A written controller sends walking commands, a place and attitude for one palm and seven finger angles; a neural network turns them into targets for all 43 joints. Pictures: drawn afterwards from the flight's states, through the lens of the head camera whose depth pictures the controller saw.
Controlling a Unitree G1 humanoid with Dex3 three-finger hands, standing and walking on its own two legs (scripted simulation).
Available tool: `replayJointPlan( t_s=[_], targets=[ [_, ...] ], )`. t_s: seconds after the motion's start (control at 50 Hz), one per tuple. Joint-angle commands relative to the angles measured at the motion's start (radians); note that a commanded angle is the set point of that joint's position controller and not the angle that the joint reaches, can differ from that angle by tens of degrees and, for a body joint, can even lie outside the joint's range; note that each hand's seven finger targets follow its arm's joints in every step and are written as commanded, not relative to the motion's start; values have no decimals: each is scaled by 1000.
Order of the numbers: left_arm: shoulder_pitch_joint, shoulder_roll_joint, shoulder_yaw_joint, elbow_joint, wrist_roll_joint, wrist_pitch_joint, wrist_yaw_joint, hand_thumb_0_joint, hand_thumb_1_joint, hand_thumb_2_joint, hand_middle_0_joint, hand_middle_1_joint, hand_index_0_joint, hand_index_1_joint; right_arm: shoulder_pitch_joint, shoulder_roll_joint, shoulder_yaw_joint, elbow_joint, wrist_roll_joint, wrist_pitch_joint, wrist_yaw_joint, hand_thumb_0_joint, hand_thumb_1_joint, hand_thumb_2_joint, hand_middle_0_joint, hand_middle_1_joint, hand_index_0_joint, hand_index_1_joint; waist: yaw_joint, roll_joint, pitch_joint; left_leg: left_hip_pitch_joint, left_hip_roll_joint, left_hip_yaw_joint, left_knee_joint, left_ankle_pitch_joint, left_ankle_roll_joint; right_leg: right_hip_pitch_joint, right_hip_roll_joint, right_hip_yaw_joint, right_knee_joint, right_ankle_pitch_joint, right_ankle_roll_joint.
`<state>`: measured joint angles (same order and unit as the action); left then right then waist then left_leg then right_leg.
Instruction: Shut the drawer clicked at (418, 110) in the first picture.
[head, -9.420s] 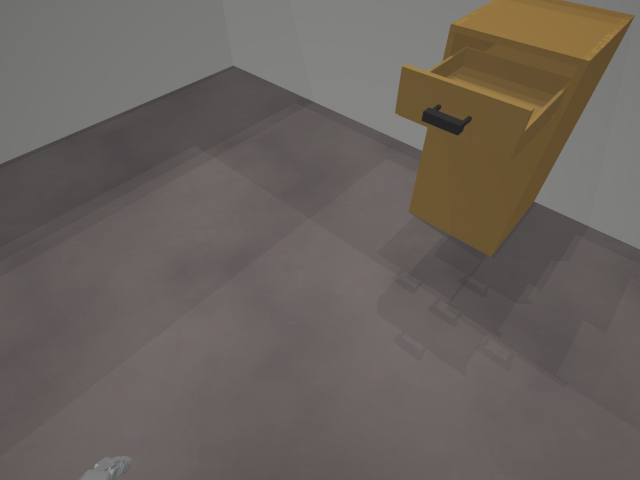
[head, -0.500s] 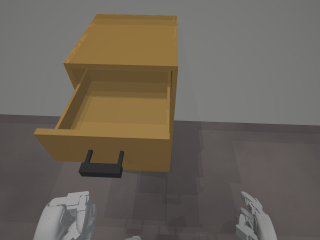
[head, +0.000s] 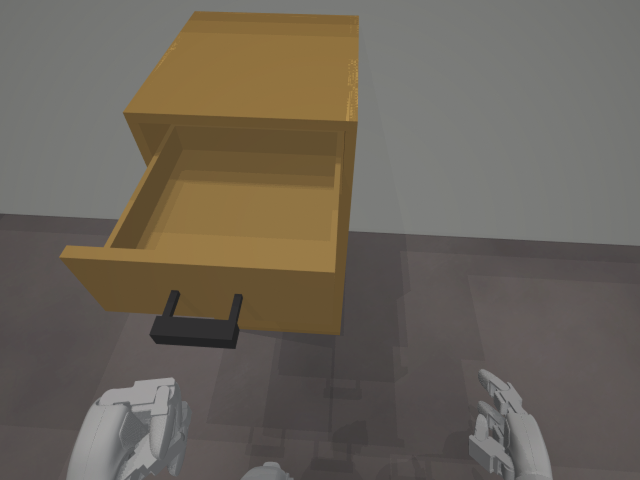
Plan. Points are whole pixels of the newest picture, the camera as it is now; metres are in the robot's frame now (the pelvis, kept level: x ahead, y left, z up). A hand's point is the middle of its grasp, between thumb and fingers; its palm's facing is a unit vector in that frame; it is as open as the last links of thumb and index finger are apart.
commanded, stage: bring the fist close to the handle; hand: left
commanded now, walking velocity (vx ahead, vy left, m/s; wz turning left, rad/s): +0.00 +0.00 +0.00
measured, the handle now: (200, 315) +0.32 +0.19 +0.01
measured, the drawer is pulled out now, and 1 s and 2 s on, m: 0.29 0.29 0.24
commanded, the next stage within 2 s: push the drawer shut in 1.12 s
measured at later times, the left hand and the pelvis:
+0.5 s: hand (211, 411) +0.20 +0.14 +0.03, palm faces -0.02 -1.00 -0.04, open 3.3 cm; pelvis -0.01 +0.01 -0.03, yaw -1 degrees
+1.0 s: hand (217, 392) +0.22 +0.14 +0.01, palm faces -0.01 -1.00 -0.04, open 3.3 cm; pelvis -0.01 +0.01 -0.04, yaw -1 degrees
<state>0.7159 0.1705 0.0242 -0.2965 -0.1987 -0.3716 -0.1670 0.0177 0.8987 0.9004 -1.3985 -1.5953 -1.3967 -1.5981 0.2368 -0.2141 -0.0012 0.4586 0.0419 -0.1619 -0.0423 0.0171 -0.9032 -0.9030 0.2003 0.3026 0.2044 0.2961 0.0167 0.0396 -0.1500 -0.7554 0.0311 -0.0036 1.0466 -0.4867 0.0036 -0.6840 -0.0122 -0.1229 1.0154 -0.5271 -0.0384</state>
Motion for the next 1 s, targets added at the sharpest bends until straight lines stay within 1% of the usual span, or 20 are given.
replayJointPlan(
  t_s=[0.0, 0.06, 0.1, 0.14, 0.16, 0.22, 0.24, 0.28, 0.32, 0.38, 0.4, 0.46, 0.48, 0.52, 0.6, 0.7, 0.76, 0.8, 0.96, 0.98],
  targets=[
    [8, 69, 55, -176, -18, -90, -2, 0, 900, 900, -1400, -1600, -1400, -1600, -67, -103, -52, -157, -5, -54, -3, 0, -900, -900, 200, 300, 200, 300, -24, -37, -107, 67, -37, -16, -105, 230, 32, 59, 11, 99, -168, 256, 24],
    [-35, 69, 42, -149, -6, -89, 5, 0, 900, 900, -1400, -1600, -1400, -1600, -72, -111, -52, -154, -7, -50, -2, 0, -900, -900, 200, 300, 200, 300, -34, -42, -98, 53, -34, -22, -99, 217, 33, 26, 15, 89, -152, 231, 22],
    [-32, 49, 19, -158, -4, -89, 12, 0, 900, 900, -1400, -1600, -1400, -1600, -69, -110, -52, -163, -9, -50, 2, 0, -900, -900, 200, 300, 200, 300, -28, -12, -120, 56, -34, -22, -101, 210, 31, 15, 17, 78, -133, 220, 18],
    [-55, 44, 7, -153, 2, -88, 28, 0, 900, 900, -1400, -1600, -1400, -1600, -67, -111, -52, -168, -13, -47, 3, 0, -900, -900, 200, 300, 200, 300, -32, -28, -131, 43, -34, -24, -90, 206, 32, 3, 16, 79, -123, 217, 19],
    [-63, 67, 34, -116, 13, -83, 41, 0, 900, 900, -1400, -1600, -1400, -1600, -71, -114, -53, -159, -14, -38, 2, 0, -900, -900, 200, 300, 200, 300, -32, -58, -115, 20, -31, -28, -87, 192, 31, -8, 20, 78, -121, 196, 19],
    [-127, 61, 25, -122, 20, -95, 60, 0, 900, 900, -1400, -1600, -1400, -1600, -67, -116, -50, -166, -18, -33, 5, 0, -900, -900, 200, 300, 200, 300, -37, -44, -136, 1, -32, -24, -70, 167, 29, -31, 19, 86, -102, 167, 18],
    [-110, 63, 37, -109, 23, -99, 66, 0, 900, 900, -1400, -1600, -1400, -1600, -65, -114, -53, -165, -19, -31, 5, 0, -900, -900, 200, 300, 200, 300, -26, -34, -148, 1, -31, -22, -68, 175, 27, -29, 19, 83, -93, 174, 15],
    [-104, 42, 16, -100, 30, -102, 76, 0, 900, 900, -1400, -1600, -1400, -1600, -66, -114, -51, -170, -20, -25, 9, 0, -900, -900, 200, 300, 200, 300, -25, -29, -155, -2, -31, -23, -66, 181, 28, -37, 21, 77, -81, 182, 14],
    [-141, 34, -4, -112, 31, -109, 79, 0, 900, 900, -1400, -1600, -1400, -1600, -64, -117, -51, -169, -22, -26, 11, 0, -900, -900, 200, 300, 200, 300, -35, -20, -178, 1, -29, -24, -54, 188, 27, -52, 20, 73, -64, 197, 14],
    [-125, 34, 2, -70, 41, -108, 89, 0, 900, 900, -1400, -1600, -1400, -1600, -60, -118, -52, -164, -26, -16, 15, 0, -900, -900, 200, 300, 200, 300, -32, -35, -175, -21, -27, -27, -44, 188, 26, -65, 23, 71, -51, 198, 13],
    [-152, 30, -14, -75, 43, -109, 87, 0, 900, 900, -1400, -1600, -1400, -1600, -62, -121, -50, -170, -26, -14, 16, 0, -900, -900, 200, 300, 200, 300, -42, -36, -174, -32, -28, -27, -36, 172, 27, -77, 21, 74, -49, 186, 15],
    [-207, 54, 7, -49, 57, -118, 102, 0, 900, 900, -1400, -1600, -1400, -1600, -63, -126, -49, -158, -31, -8, 14, 0, -900, -900, 200, 300, 200, 300, -46, -30, -171, -56, -25, -32, -19, 154, 26, -114, 23, 74, -30, 157, 12],
    [-221, 30, -15, -47, 54, -121, 101, 0, 900, 900, -1400, -1600, -1400, -1600, -58, -125, -46, -162, -33, -7, 15, 0, -900, -900, 200, 300, 200, 300, -50, -32, -180, -60, -27, -32, -13, 148, 26, -121, 21, 74, -25, 152, 13],
    [-251, 33, -8, -30, 50, -128, 102, 0, 900, 900, -1400, -1600, -1400, -1600, -56, -127, -47, -158, -34, -6, 14, 0, -900, -900, 200, 300, 200, 300, -52, -44, -189, -72, -27, -32, 0, 140, 26, -130, 23, 79, -18, 148, 13],
    [-282, 43, 0, -17, 57, -135, 108, 0, 900, 900, -1400, -1600, -1400, -1600, -50, -130, -48, -153, -36, -1, 18, 0, -900, -900, 200, 300, 200, 300, -43, -10, -240, -71, -27, -33, 18, 174, 24, -135, 21, 78, 12, 182, 8],
    [-372, 57, 9, 49, 60, -124, 111, 0, 900, 900, -1400, -1600, -1400, -1600, -46, -139, -46, -142, -39, 12, 18, 0, -900, -900, 200, 300, 200, 300, -60, -52, -240, -121, -28, -31, 50, 144, 26, -157, 20, 90, 18, 161, 13],
    [-325, 77, 38, 10, 47, -120, 113, 0, 900, 900, -1400, -1600, -1400, -1600, -46, -133, -48, -154, -35, 19, 21, 0, -900, -900, 200, 300, 200, 300, -29, -17, -302, -92, -30, -25, 34, 192, 26, -96, 20, 92, 18, 210, 8],
    [-300, 73, 40, -13, 37, -112, 112, 0, 900, 900, -1400, -1600, -1400, -1600, -46, -129, -48, -157, -31, 28, 22, 0, -900, -900, 200, 300, 200, 300, -29, -18, -316, -74, -29, -20, 29, 218, 26, -73, 18, 93, 10, 253, 12],
    [-329, 52, 6, 23, 45, -117, 105, 0, 900, 900, -1400, -1600, -1400, -1600, -48, -135, -47, -145, -34, 33, 15, 0, -900, -900, 200, 300, 200, 300, -68, -46, -221, -106, -24, -33, 38, 172, 27, -139, 22, 82, 7, 199, 14],
    [-313, 48, 10, 22, 42, -124, 103, 0, 900, 900, -1400, -1600, -1400, -1600, -46, -133, -48, -143, -35, 31, 16, 0, -900, -900, 200, 300, 200, 300, -60, -41, -237, -97, -26, -32, 38, 180, 26, -135, 23, 81, 11, 208, 14]
  ],
)
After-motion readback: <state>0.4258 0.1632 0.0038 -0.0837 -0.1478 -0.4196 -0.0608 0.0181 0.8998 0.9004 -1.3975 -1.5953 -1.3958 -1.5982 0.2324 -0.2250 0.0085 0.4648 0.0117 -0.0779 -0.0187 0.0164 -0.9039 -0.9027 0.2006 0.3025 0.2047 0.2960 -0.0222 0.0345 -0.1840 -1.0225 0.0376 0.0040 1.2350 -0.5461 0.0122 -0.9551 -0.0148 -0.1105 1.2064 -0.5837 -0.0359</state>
